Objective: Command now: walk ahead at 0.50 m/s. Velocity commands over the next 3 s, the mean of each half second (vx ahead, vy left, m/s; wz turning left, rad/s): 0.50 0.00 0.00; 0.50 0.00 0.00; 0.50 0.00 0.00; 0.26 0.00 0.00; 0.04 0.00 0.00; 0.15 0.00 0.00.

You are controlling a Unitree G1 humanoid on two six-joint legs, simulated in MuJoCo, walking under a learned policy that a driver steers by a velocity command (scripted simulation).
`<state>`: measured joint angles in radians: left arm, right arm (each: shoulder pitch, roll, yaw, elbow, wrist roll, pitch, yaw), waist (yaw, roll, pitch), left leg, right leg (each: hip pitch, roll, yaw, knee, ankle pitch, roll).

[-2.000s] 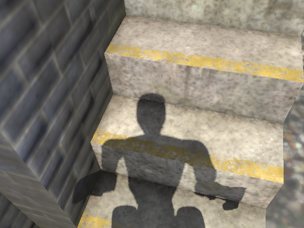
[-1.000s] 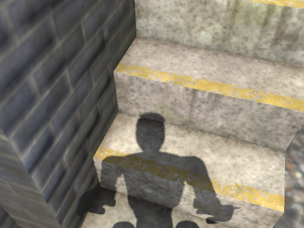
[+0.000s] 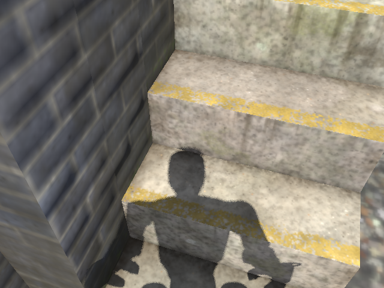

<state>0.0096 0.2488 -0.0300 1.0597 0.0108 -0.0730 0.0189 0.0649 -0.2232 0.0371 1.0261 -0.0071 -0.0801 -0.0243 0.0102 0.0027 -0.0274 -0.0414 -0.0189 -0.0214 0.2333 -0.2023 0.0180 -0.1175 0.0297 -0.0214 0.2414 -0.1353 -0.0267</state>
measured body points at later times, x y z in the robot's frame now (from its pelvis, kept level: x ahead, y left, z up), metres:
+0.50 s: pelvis +0.00 +0.01 +0.00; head +0.00 +0.01 +0.45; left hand +0.15 +0.26 -0.12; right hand +0.15 -0.24 -0.12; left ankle -0.05 +0.11 -0.75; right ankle -0.01 -0.10 -0.75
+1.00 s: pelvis +0.01 +0.02 +0.00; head +0.01 +0.02 +0.45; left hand +0.16 +0.27 -0.12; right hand +0.15 -0.23 -0.12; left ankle -0.05 +0.11 -0.75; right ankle -0.01 -0.10 -0.75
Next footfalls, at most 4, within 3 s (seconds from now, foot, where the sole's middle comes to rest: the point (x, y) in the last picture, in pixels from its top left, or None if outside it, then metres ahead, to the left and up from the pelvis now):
none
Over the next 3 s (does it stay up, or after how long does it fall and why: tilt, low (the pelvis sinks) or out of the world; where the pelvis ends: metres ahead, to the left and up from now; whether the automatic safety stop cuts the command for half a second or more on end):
stays up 0.00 0.01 0.00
